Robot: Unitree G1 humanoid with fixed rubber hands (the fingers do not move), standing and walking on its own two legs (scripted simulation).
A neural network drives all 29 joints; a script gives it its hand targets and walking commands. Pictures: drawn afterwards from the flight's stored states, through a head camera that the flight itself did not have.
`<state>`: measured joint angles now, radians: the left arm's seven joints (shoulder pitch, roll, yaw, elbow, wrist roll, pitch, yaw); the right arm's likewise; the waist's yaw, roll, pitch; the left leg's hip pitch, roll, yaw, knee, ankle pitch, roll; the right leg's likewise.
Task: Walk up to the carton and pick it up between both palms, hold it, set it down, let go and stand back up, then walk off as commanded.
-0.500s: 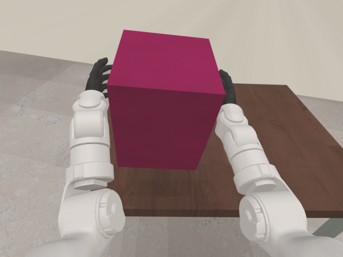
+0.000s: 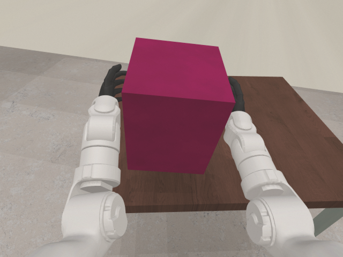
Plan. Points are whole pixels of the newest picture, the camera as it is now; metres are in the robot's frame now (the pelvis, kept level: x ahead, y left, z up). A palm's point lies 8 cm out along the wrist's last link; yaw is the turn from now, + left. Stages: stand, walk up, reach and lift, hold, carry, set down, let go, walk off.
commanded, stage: set down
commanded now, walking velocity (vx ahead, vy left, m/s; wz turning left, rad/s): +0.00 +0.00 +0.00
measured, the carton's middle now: (171, 109) +0.43 -0.03 +0.16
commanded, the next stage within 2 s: none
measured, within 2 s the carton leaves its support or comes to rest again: neither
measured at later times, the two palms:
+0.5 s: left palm (111, 109) +0.43 +0.11 +0.16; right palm (229, 117) +0.39 -0.17 +0.15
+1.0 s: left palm (114, 115) +0.45 +0.11 +0.13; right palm (225, 124) +0.40 -0.17 +0.12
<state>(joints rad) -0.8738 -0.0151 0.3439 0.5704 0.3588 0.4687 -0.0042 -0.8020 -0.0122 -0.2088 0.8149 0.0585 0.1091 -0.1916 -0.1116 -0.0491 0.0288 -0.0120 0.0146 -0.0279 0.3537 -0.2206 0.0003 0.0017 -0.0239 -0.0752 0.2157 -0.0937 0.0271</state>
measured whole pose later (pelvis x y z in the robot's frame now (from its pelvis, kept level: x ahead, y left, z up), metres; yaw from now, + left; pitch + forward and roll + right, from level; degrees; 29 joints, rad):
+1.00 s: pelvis +0.02 +0.00 +0.00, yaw -1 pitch +1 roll -1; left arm -0.89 0.03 0.36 0.92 0.29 0.19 0.01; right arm -0.78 0.10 -0.48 0.91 -0.19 -0.03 -0.16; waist -0.09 -0.05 -0.03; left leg -0.14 0.01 -0.02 0.34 -0.22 0.00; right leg -0.13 -0.02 -0.07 0.21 -0.09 0.03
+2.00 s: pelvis +0.03 +0.00 +0.00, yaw -1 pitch +6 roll -1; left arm -0.95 0.03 0.48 1.11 0.36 0.01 -0.03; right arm -0.75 0.20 -0.69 0.82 -0.41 -0.11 -0.11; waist -0.09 -0.02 -0.02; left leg -0.22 0.01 -0.01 0.33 -0.21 0.00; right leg -0.23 -0.03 -0.06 0.23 -0.10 0.03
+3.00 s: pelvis +0.02 +0.00 +0.00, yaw -1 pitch +7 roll -1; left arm -0.95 -0.01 0.60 1.10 0.45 -0.09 -0.07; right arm -0.74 0.23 -0.79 0.80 -0.53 -0.23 -0.09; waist -0.08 -0.03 0.01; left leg -0.26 0.01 0.00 0.32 -0.19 0.00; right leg -0.27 -0.03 -0.05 0.22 -0.08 0.03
